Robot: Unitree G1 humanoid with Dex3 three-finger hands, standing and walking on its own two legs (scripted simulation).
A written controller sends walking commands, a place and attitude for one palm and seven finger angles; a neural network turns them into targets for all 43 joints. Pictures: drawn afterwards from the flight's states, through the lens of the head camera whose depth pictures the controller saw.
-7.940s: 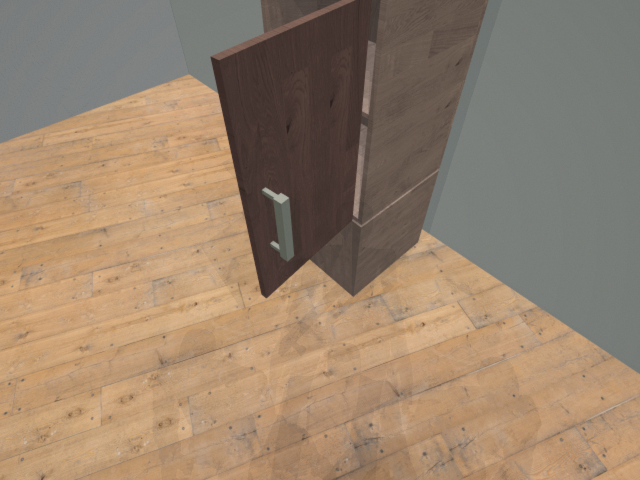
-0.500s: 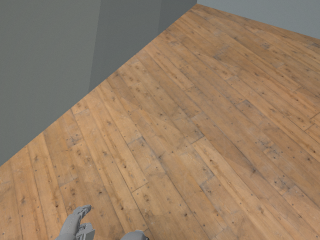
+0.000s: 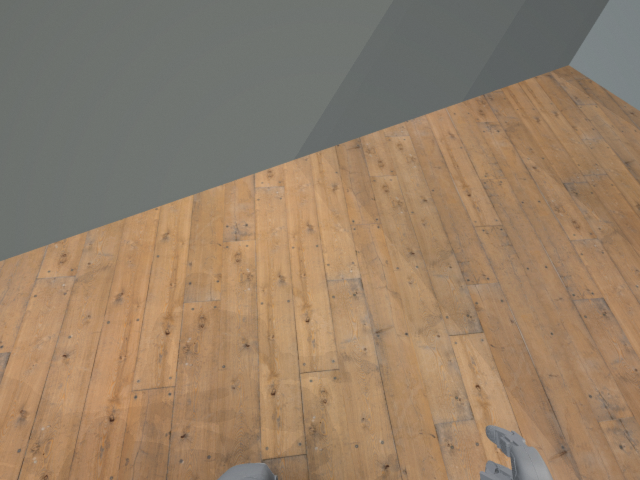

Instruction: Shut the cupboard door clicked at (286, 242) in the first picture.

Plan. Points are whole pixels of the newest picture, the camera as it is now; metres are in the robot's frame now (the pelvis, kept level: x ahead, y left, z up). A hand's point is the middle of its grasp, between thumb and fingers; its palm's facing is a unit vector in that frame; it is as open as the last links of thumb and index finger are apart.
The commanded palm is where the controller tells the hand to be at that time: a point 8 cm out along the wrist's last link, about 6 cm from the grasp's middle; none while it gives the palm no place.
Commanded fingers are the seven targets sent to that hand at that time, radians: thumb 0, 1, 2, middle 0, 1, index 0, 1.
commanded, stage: walk to a spot facing it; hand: left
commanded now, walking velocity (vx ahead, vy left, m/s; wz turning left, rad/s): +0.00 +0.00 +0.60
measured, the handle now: out of the picture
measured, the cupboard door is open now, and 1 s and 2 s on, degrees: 97 97 97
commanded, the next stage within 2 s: none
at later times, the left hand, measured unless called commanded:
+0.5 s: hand out of the picture +0.12 +0.19 -0.13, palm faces +0.21 -0.94 -0.27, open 7.4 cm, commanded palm none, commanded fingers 0.00 0.90 0.90 -0.20 -0.30 -0.20 -0.30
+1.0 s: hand out of the picture -0.08 +0.10 -0.15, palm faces +0.59 -0.77 -0.27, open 7.3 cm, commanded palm none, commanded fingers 0.00 0.90 0.90 -0.20 -0.30 -0.20 -0.30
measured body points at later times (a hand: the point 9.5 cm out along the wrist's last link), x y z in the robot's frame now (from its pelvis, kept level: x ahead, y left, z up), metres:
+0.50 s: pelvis +0.01 -0.04 +0.02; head +0.08 -0.04 +0.46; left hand +0.10 +0.24 -0.11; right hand +0.09 -0.29 -0.14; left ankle +0.01 +0.08 -0.72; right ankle +0.01 -0.16 -0.71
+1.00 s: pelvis +0.03 -0.07 +0.02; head +0.08 -0.04 +0.46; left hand -0.11 +0.14 -0.13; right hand +0.29 -0.21 -0.12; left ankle -0.03 +0.03 -0.68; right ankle +0.01 -0.15 -0.72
